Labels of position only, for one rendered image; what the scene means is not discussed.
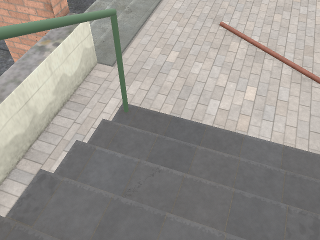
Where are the stairs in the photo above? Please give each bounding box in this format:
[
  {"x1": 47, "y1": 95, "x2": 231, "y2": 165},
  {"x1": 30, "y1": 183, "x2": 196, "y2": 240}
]
[
  {"x1": 84, "y1": 0, "x2": 133, "y2": 44},
  {"x1": 0, "y1": 103, "x2": 320, "y2": 240}
]

